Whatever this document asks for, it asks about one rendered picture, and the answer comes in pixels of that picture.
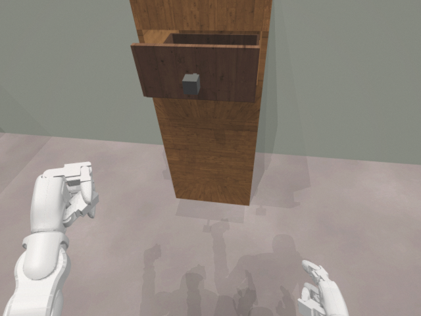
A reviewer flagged left robot hand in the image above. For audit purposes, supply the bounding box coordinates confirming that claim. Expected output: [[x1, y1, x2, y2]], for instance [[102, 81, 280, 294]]
[[30, 162, 99, 234]]

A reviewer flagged left robot forearm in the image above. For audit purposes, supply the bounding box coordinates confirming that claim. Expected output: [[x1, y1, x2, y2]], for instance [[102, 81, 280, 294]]
[[3, 231, 71, 316]]

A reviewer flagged handle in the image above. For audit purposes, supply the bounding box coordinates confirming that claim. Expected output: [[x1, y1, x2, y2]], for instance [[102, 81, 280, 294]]
[[182, 73, 200, 95]]

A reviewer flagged drawer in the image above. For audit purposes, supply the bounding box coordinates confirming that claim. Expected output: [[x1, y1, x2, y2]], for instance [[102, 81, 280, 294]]
[[130, 33, 260, 103]]

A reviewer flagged cabinet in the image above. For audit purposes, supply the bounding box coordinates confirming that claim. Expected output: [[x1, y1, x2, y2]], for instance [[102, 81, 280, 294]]
[[130, 0, 272, 206]]

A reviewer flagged right robot hand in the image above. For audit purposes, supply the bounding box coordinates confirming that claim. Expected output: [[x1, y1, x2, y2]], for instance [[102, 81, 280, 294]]
[[298, 260, 349, 316]]

